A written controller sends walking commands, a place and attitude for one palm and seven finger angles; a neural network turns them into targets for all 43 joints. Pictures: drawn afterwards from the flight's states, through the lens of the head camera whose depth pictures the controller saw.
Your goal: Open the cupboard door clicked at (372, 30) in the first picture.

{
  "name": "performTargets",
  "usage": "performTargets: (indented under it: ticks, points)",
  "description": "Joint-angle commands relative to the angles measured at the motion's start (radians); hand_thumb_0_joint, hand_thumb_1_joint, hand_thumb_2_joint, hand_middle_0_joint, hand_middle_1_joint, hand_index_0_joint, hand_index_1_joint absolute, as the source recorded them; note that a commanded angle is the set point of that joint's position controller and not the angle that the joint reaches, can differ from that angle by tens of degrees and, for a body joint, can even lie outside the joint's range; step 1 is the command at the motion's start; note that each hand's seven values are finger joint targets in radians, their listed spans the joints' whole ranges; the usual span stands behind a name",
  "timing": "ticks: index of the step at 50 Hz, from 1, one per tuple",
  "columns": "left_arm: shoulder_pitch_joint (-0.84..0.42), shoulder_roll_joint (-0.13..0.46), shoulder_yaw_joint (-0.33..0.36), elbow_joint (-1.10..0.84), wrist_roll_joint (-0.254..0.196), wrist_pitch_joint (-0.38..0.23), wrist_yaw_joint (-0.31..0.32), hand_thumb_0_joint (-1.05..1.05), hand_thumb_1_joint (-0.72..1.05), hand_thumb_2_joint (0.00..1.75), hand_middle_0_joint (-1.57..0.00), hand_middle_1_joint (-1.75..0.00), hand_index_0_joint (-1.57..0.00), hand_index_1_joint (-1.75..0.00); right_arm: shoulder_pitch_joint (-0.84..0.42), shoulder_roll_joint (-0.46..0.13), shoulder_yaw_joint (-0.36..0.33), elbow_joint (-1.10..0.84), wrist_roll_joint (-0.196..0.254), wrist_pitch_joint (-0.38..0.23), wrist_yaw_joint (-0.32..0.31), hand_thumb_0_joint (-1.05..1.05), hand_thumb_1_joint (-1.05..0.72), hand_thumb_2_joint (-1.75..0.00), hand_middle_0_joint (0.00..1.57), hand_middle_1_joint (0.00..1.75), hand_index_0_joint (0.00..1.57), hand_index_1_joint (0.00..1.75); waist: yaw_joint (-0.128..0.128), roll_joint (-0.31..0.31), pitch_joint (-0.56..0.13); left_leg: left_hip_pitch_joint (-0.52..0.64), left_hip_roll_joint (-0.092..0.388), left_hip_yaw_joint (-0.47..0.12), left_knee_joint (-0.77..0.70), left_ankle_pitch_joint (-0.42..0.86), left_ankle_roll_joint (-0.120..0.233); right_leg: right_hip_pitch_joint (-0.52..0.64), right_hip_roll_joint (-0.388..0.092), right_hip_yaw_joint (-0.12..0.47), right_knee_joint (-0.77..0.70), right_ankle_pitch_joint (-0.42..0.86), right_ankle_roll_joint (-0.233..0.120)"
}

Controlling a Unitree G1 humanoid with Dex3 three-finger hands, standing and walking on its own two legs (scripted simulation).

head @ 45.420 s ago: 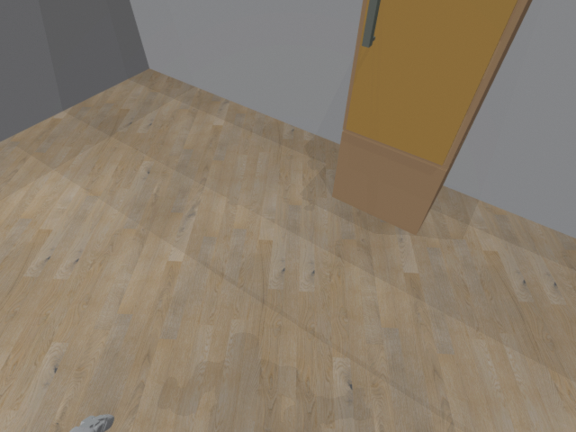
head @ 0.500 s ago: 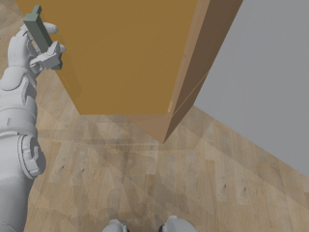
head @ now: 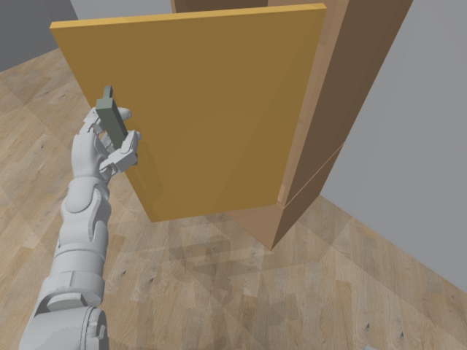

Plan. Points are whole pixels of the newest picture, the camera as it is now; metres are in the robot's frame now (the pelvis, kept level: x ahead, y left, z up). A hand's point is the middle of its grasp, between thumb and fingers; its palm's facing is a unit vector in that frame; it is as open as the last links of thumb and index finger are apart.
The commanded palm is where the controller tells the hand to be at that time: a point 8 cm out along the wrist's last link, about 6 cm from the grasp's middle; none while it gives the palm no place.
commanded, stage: pull the door open along its arc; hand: left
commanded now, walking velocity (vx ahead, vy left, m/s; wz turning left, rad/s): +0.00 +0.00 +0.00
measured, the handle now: (120, 127) +0.48 +0.20 +0.10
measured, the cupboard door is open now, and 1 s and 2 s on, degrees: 52 87 88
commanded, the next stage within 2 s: open thumb and fingers to let go in 0.42 s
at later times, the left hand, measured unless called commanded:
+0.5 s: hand (197, 247) +0.25 +0.05 +0.11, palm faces +0.29 -0.96 +0.00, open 6.4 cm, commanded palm +0.22 +0.09 +0.10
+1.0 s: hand (199, 244) +0.26 +0.05 +0.10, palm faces +0.33 -0.95 +0.00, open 11.9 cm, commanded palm +0.22 +0.09 +0.10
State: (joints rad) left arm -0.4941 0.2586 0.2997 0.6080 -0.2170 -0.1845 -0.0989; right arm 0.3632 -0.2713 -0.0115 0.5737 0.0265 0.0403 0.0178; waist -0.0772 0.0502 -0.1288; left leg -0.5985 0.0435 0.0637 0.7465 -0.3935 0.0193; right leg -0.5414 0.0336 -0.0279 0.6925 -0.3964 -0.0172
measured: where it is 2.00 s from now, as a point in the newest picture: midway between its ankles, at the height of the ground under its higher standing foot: outside the picture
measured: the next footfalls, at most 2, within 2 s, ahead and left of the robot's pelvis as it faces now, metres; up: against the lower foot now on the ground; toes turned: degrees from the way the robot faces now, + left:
none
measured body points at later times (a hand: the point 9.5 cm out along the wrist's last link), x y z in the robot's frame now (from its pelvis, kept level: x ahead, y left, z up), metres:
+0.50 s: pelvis -0.01 -0.03 +0.01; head -0.02 -0.05 +0.46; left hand +0.23 +0.10 +0.11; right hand +0.19 -0.22 -0.08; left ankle -0.02 +0.10 -0.71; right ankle -0.04 -0.11 -0.71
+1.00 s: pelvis -0.05 -0.04 +0.01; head -0.05 -0.07 +0.46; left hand +0.23 +0.10 +0.11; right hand +0.13 -0.25 -0.10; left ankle -0.02 +0.10 -0.71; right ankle -0.04 -0.11 -0.71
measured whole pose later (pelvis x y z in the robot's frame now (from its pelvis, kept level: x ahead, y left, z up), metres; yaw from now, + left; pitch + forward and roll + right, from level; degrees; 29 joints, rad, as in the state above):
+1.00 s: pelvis -0.05 -0.04 +0.01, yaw +4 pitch +0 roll +0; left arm -0.02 -0.08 -0.19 0.12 0.00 -0.09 0.46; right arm 0.18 -0.21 0.01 0.63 -0.04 0.05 -0.03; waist 0.00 0.06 -0.04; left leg -0.37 0.02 0.00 0.66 -0.29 -0.02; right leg -0.32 0.02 -0.10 0.67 -0.37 -0.06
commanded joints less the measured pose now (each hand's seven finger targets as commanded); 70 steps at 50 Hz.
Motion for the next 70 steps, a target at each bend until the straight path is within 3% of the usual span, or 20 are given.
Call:
performTargets:
  ticks: [1, 3, 4, 5, 11, 14, 20, 22, 26, 28, 30, 32, 36, 46, 49, 51, 54, 64, 66, 70]
  points:
    - [-0.029, 0.024, -0.021, -0.408, 0.065, 0.007, 0.279, 0.0, 0.9, 0.9, -0.4, -1.35, -0.4, -1.35, -0.005, -0.091, -0.047, -0.102, -0.012, -0.052, 0.028, 0.0, -0.9, -0.9, 0.2, 0.3, 0.2, 0.3, 0.081, -0.014, -0.354, 0.295, -0.025, -0.042, -0.032, 0.674, -0.003, 0.208, 0.013, -0.039, -0.01, 0.639, 0.013]
    - [0.02, -0.06, -0.108, -0.502, 0.115, 0.037, 0.357, 0.0, 0.9, 0.9, -0.4, -1.35, -0.4, -1.35, -0.039, -0.08, -0.047, -0.108, -0.021, -0.043, 0.032, 0.0, -0.9, -0.9, 0.2, 0.3, 0.2, 0.3, 0.073, -0.018, -0.338, 0.318, -0.022, -0.042, -0.041, 0.666, -0.007, 0.22, 0.007, -0.04, -0.017, 0.638, 0.009]
    - [0.047, -0.068, -0.11, -0.526, 0.132, 0.053, 0.398, 0.0, 0.9, 0.9, -0.4, -1.35, -0.4, -1.35, -0.053, -0.081, -0.049, -0.111, -0.026, -0.034, 0.027, 0.0, -0.9, -0.9, 0.2, 0.3, 0.2, 0.3, 0.069, -0.08, -0.324, 0.307, -0.021, -0.044, -0.043, 0.629, -0.002, 0.236, 0.006, -0.039, -0.026, 0.631, 0.009]
    - [0.049, -0.119, -0.163, -0.559, 0.149, 0.069, 0.426, 0.0, 0.9, 0.9, -0.4, -1.35, -0.4, -1.35, -0.081, -0.074, -0.045, -0.114, -0.028, -0.026, 0.023, 0.0, -0.9, -0.9, 0.2, 0.3, 0.2, 0.3, 0.062, -0.067, -0.302, 0.304, -0.022, -0.041, -0.055, 0.586, -0.005, 0.238, 0.0, -0.036, -0.032, 0.618, 0.008]
    - [0.196, -0.297, -0.391, -0.784, 0.2, 0.113, 0.457, 0.0, 0.9, 0.9, -0.4, -1.35, -0.4, -1.35, -0.192, -0.036, -0.024, -0.153, -0.039, -0.007, -0.012, 0.0, -0.9, -0.9, 0.2, 0.3, 0.2, 0.3, 0.058, -0.055, -0.226, 0.365, -0.025, -0.044, -0.09, 0.484, -0.005, 0.261, -0.019, -0.031, -0.072, 0.567, -0.001]
    - [0.313, -0.323, -0.442, -0.845, 0.212, 0.115, 0.463, 0.0, 0.9, 0.9, -0.4, -1.35, -0.4, -1.35, -0.226, -0.026, -0.015, -0.163, -0.045, -0.006, -0.022, 0.0, -0.9, -0.9, 0.2, 0.3, 0.2, 0.3, 0.059, -0.113, -0.171, 0.365, -0.024, -0.052, -0.104, 0.438, -0.004, 0.27, -0.025, -0.03, -0.091, 0.548, 0.002]
    - [0.533, -0.388, -0.557, -0.991, 0.259, 0.116, 0.509, 0.0, 0.9, 0.9, -0.4, -1.35, -0.4, -1.35, -0.282, 0.003, -0.001, -0.194, -0.052, -0.011, -0.006, 0.0, -0.9, -0.9, 0.2, 0.3, 0.2, 0.3, 0.077, -0.108, -0.119, 0.355, -0.032, -0.063, -0.109, 0.384, -0.004, 0.286, -0.044, -0.025, -0.096, 0.529, 0.0]
    - [0.57, -0.386, -0.572, -1.019, 0.285, 0.117, 0.529, 0.0, 0.9, 0.9, -0.4, -1.35, -0.4, -1.35, -0.294, 0.007, 0.001, -0.194, -0.054, -0.006, -0.001, 0.0, -0.9, -0.9, 0.2, 0.3, 0.2, 0.3, 0.079, -0.101, -0.11, 0.346, -0.036, -0.06, -0.102, 0.366, -0.005, 0.286, -0.05, -0.017, -0.096, 0.529, -0.001]
    - [0.351, -0.38, -0.552, -0.946, 0.27, 0.122, 0.582, 0.0, 0.9, 0.9, -0.4, -1.35, -0.4, -1.35, -0.336, 0.008, 0.015, -0.159, -0.062, -0.006, -0.016, 0.0, -0.9, -0.9, 0.2, 0.3, 0.2, 0.3, 0.048, -0.121, -0.029, 0.312, -0.05, -0.069, -0.086, 0.244, -0.005, 0.213, -0.06, 0.006, -0.145, 0.371, 0.005]
    - [0.314, -0.36, -0.514, -0.896, 0.261, 0.11, 0.591, 0.0, 0.76, 0.84, -0.39, -1.34, -0.39, -1.34, -0.35, 0.012, 0.017, -0.145, -0.066, -0.007, -0.03, 0.0, -0.9, -0.9, 0.2, 0.3, 0.2, 0.3, 0.062, -0.15, -0.047, 0.312, -0.059, -0.071, -0.085, 0.208, -0.004, 0.219, -0.073, 0.037, -0.179, 0.307, 0.013]
    - [0.3, -0.359, -0.519, -0.873, 0.274, 0.098, 0.588, 0.0, 0.62, 0.78, -0.38, -1.32, -0.38, -1.32, -0.346, 0.014, 0.013, -0.138, -0.067, -0.009, -0.035, 0.0, -0.9, -0.9, 0.2, 0.3, 0.2, 0.3, 0.073, -0.121, -0.084, 0.323, -0.061, -0.069, -0.088, 0.222, -0.003, 0.234, -0.077, 0.044, -0.172, 0.326, 0.009]
    - [0.304, -0.39, -0.543, -0.837, 0.275, 0.095, 0.577, 0.0, 0.48, 0.72, -0.37, -1.3, -0.37, -1.3, -0.335, 0.013, 0.011, -0.134, -0.066, -0.01, -0.034, 0.0, -0.9, -0.9, 0.2, 0.3, 0.2, 0.3, 0.07, -0.121, -0.094, 0.327, -0.06, -0.068, -0.093, 0.236, -0.002, 0.238, -0.075, 0.032, -0.159, 0.361, 0.01]
    - [0.245, -0.353, -0.509, -0.81, 0.256, 0.071, 0.549, 0.0, 0.2, 0.6, -0.35, -1.27, -0.35, -1.27, -0.334, 0.01, 0.01, -0.128, -0.067, -0.015, -0.045, 0.0, -0.9, -0.9, 0.2, 0.3, 0.2, 0.3, 0.075, -0.161, -0.107, 0.316, -0.063, -0.072, -0.103, 0.215, 0.001, 0.257, -0.086, 0.057, -0.178, 0.354, 0.022]
    - [0.168, -0.356, -0.492, -0.739, 0.231, 0.028, 0.549, 0.0, -0.5, 0.3, -0.3, -1.2, -0.3, -1.2, -0.34, 0.006, 0.008, -0.11, -0.063, -0.043, -0.049, 0.0, -0.9, -0.9, 0.2, 0.3, 0.2, 0.3, 0.077, -0.139, -0.075, 0.316, -0.063, -0.068, -0.12, 0.158, 0.0, 0.216, -0.084, 0.066, -0.223, 0.174, 0.013]
    - [0.154, -0.349, -0.485, -0.697, 0.234, 0.026, 0.559, 0.0, -0.5, 0.3, -0.29, -1.15, -0.29, -1.15, -0.335, 0.003, 0.009, -0.104, -0.063, -0.046, -0.048, 0.0, -0.9, -0.9, 0.2, 0.3, 0.2, 0.3, 0.077, -0.172, -0.048, 0.305, -0.063, -0.071, -0.126, 0.14, 0.002, 0.202, -0.078, 0.061, -0.235, 0.121, 0.011]
    - [0.112, -0.354, -0.491, -0.707, 0.244, 0.02, 0.565, 0.0, -0.5, 0.3, -0.27, -1.05, -0.27, -1.05, -0.34, 0.005, 0.007, -0.1, -0.064, -0.045, -0.049, 0.0, -0.9, -0.9, 0.2, 0.3, 0.2, 0.3, 0.075, -0.129, -0.069, 0.317, -0.062, -0.066, -0.127, 0.144, 0.002, 0.197, -0.077, 0.06, -0.226, 0.115, 0.006]
    - [0.112, -0.348, -0.482, -0.678, 0.244, 0.023, 0.573, 0.0, -0.5, 0.3, -0.25, -0.9, -0.25, -0.9, -0.332, 0.003, 0.006, -0.098, -0.063, -0.043, -0.05, 0.0, -0.9, -0.9, 0.2, 0.3, 0.2, 0.3, 0.078, -0.151, -0.07, 0.317, -0.06, -0.07, -0.134, 0.145, 0.002, 0.199, -0.069, 0.046, -0.221, 0.114, 0.004]
    - [0.099, -0.425, -0.55, -0.673, 0.266, 0.04, 0.605, 0.0, -0.5, 0.3, -0.17, -0.4, -0.17, -0.4, -0.329, 0.002, 0.002, -0.107, -0.062, -0.034, -0.032, 0.0, -0.9, -0.9, 0.2, 0.3, 0.2, 0.3, 0.076, -0.127, -0.096, 0.332, -0.044, -0.082, -0.138, 0.175, -0.003, 0.172, -0.037, -0.017, -0.151, 0.144, -0.014]
    - [0.047, -0.442, -0.569, -0.683, 0.269, 0.043, 0.608, 0.0, -0.5, 0.3, -0.15, -0.3, -0.15, -0.3, -0.336, 0.003, 0.005, -0.106, -0.06, -0.031, -0.031, 0.0, -0.9, -0.9, 0.2, 0.3, 0.2, 0.3, 0.062, -0.11, -0.091, 0.334, -0.044, -0.084, -0.136, 0.157, -0.004, 0.15, -0.038, -0.02, -0.144, 0.125, -0.014]
    - [0.056, -0.456, -0.578, -0.678, 0.27, 0.055, 0.62, 0.0, -0.5, 0.3, -0.15, -0.3, -0.15, -0.3, -0.338, 0.004, 0.005, -0.108, -0.059, -0.026, -0.027, 0.0, -0.9, -0.9, 0.2, 0.3, 0.2, 0.3, 0.067, -0.114, -0.1, 0.332, -0.041, -0.093, -0.138, 0.157, -0.006, 0.149, -0.032, -0.029, -0.13, 0.122, -0.018]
